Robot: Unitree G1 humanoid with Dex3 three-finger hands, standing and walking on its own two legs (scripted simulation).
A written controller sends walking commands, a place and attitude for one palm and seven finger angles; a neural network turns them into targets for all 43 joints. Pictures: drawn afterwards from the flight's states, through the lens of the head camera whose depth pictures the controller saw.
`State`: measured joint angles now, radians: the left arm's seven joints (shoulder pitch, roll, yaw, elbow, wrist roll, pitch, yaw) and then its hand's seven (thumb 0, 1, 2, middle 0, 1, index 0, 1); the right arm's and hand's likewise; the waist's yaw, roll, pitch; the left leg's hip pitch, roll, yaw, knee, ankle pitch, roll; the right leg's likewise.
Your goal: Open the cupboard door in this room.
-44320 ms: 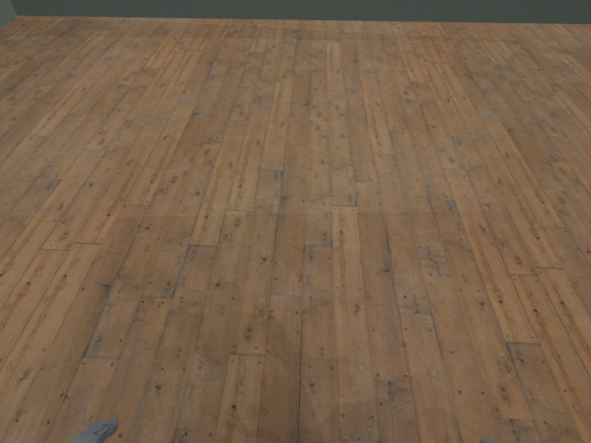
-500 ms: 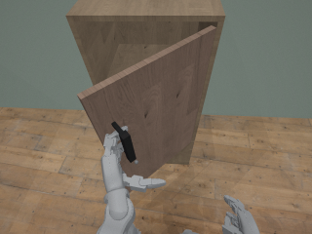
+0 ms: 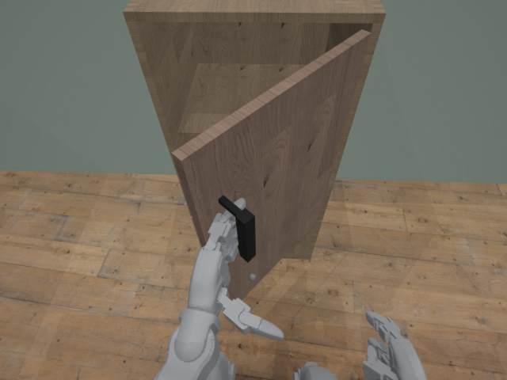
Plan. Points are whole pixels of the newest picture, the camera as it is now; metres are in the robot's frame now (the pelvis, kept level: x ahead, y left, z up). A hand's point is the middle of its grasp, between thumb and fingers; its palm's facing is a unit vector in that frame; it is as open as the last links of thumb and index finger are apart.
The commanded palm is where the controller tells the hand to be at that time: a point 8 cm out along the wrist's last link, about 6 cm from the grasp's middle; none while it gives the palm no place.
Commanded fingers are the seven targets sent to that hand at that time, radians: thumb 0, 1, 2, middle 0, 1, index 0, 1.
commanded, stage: slide the hand sideways off the handle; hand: left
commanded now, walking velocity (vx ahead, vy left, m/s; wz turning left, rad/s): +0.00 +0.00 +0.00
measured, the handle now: (237, 229) +0.33 +0.04 +0.06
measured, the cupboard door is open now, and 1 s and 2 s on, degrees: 49 47 47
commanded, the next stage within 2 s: draw the hand back to the body in 0.88 s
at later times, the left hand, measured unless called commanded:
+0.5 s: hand (227, 297) +0.23 +0.05 +0.05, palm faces -0.07 -1.00 +0.02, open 16.1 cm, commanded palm +0.20 +0.11 +0.05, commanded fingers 0.00 -0.50 0.30 -0.15 -0.30 -0.15 -0.30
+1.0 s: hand (199, 328) +0.19 +0.08 +0.05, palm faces -0.05 -1.00 -0.01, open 16.3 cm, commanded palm +0.17 +0.14 +0.06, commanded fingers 0.00 -0.50 0.30 -0.15 -0.30 -0.15 -0.30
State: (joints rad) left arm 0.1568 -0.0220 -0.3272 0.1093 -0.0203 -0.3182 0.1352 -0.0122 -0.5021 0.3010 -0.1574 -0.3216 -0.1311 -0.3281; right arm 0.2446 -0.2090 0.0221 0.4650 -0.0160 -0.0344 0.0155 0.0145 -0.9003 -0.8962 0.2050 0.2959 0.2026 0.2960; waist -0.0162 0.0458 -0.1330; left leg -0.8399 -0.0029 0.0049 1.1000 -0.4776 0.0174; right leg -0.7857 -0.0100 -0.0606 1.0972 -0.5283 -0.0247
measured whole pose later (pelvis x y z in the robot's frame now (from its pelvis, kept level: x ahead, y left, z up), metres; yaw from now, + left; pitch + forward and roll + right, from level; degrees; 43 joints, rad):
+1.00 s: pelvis +0.01 -0.03 -0.02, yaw +1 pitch +15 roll +0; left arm 0.63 0.13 -0.12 -0.26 -0.12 -0.41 -0.10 -0.01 -0.50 0.30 -0.15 -0.31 -0.15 -0.30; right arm 0.24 -0.22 0.00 0.39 0.00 -0.05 -0.02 0.01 -0.90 -0.90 0.20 0.30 0.20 0.30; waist 0.01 0.04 -0.17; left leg -0.93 0.02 -0.03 1.21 -0.54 -0.02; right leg -0.87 0.01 -0.10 1.21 -0.60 -0.06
